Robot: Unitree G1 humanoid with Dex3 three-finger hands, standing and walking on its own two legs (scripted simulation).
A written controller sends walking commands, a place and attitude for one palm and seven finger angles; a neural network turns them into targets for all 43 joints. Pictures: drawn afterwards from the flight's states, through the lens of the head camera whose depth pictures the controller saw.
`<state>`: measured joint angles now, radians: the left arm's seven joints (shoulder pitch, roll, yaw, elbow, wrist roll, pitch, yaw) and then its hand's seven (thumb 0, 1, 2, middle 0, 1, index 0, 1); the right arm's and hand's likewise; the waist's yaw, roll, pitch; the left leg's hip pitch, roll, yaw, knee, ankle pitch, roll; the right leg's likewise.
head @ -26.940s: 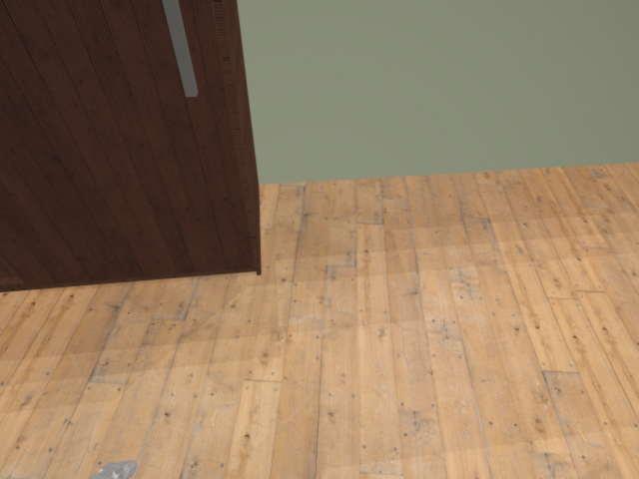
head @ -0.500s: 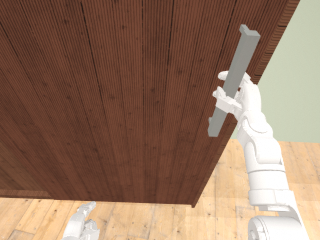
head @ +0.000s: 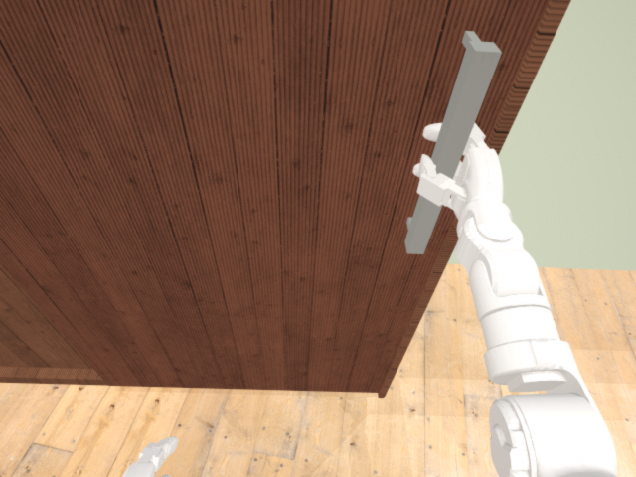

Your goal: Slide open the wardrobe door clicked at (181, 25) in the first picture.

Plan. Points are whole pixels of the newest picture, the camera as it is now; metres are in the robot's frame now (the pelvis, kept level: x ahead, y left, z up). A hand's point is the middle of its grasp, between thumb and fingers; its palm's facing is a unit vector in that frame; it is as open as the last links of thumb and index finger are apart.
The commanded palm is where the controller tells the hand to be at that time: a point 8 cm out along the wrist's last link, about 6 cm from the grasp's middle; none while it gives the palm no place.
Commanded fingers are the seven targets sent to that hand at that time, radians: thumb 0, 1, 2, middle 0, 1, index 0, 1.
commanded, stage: step sideways, sliding the door along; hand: right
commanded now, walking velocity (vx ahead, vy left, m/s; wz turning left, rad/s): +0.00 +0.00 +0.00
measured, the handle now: (437, 159) +0.48 -0.13 +0.18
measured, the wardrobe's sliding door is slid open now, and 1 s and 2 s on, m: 0.00 0.01 0.16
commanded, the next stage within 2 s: none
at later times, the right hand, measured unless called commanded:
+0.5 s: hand (420, 179) +0.43 -0.10 +0.18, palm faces +0.23 +0.97 -0.08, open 6.4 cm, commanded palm +0.41 -0.08 +0.19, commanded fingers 0.00 -0.90 -0.90 0.45 1.40 0.45 1.40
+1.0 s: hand (411, 177) +0.44 -0.09 +0.17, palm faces +0.46 +0.89 -0.09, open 7.0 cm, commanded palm +0.41 -0.05 +0.17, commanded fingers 0.00 -0.90 -0.90 0.45 1.40 0.45 1.40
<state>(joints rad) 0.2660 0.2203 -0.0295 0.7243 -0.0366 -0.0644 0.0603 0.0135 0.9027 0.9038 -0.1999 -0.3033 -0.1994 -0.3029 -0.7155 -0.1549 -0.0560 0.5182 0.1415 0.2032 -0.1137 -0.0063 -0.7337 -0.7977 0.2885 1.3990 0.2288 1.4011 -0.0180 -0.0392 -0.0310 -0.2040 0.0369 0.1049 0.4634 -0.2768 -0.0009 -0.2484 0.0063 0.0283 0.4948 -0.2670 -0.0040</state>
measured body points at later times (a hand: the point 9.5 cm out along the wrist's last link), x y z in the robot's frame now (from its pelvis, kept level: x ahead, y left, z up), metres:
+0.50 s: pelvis +0.01 +0.07 -0.01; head +0.05 +0.08 +0.43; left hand +0.14 +0.29 -0.14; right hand +0.42 -0.15 +0.18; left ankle -0.01 +0.13 -0.74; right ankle -0.02 -0.08 -0.70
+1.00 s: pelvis +0.09 +0.19 -0.02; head +0.17 +0.16 +0.42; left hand +0.34 +0.31 -0.11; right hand +0.41 -0.14 +0.18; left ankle +0.19 +0.33 -0.73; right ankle +0.02 -0.04 -0.74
